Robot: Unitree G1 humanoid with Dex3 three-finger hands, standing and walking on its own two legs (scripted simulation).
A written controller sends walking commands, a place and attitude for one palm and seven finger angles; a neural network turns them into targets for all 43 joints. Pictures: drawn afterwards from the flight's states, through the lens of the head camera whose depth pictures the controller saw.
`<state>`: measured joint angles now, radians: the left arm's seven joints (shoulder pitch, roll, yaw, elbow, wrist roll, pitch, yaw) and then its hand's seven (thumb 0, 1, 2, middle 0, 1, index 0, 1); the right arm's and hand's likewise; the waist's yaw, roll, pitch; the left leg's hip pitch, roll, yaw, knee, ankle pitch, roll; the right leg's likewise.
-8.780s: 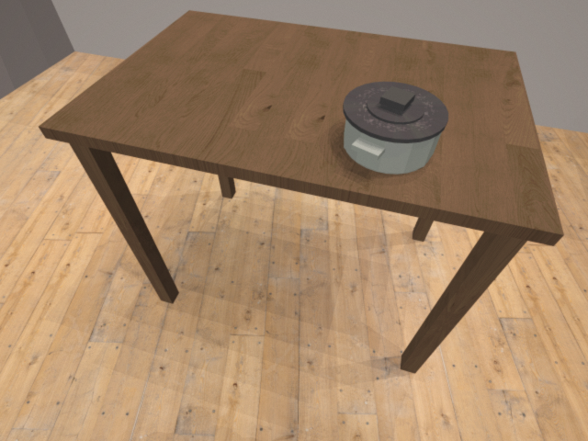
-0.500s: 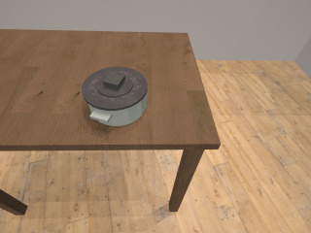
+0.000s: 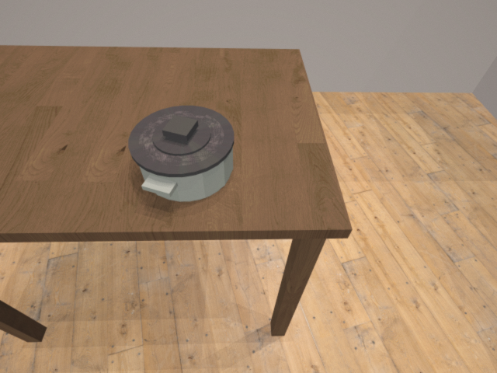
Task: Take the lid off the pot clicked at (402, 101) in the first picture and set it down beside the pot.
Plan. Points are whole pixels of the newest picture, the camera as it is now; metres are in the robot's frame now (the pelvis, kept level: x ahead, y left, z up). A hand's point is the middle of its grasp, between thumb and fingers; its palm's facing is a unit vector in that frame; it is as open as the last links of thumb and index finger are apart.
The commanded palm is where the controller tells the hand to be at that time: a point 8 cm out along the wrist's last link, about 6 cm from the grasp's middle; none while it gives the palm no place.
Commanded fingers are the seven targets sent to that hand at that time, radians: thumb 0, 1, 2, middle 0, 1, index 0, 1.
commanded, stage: lift the closed hand beside the body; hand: left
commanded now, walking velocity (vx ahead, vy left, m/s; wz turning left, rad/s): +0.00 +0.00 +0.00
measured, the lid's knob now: (180, 127) +0.48 +0.16 +0.13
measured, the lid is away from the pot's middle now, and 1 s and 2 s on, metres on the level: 0.00 0.00 0.00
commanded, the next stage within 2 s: raise the hand higher, near the body in 0.60 s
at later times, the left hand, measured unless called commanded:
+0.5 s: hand out of the picture +0.10 +0.22 +0.02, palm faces +0.35 -0.89 -0.29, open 3.4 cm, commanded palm +0.05 +0.25 +0.06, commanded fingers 0.00 0.90 0.90 -1.30 -1.50 -1.30 -1.50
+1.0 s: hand (46, 359) +0.12 +0.23 +0.10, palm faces +0.35 -0.83 -0.44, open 3.1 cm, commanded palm +0.07 +0.27 +0.14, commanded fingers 0.00 0.90 0.90 -1.30 -1.50 -1.30 -1.50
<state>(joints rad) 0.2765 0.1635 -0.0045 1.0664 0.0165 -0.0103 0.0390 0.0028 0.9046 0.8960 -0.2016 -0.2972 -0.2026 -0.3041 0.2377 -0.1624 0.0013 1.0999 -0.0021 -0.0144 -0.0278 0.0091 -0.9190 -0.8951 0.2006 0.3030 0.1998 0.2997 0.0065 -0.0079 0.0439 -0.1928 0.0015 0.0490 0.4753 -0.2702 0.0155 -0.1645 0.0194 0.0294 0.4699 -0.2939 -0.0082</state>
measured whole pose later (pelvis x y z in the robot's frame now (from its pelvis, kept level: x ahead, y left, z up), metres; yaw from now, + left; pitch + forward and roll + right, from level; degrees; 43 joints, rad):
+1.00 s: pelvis -0.01 -0.01 +0.00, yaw +3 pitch -4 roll +0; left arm 0.70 0.31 0.22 -0.42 -0.02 -0.09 0.07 0.01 0.89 0.90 -1.30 -1.49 -1.30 -1.50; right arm 0.22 -0.21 0.00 0.64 0.00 -0.18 -0.07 0.02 -0.90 -0.90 0.20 0.30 0.20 0.30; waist 0.07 0.06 0.01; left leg -0.13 0.00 0.00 0.45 -0.24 0.01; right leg -0.08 0.02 -0.02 0.43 -0.27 -0.02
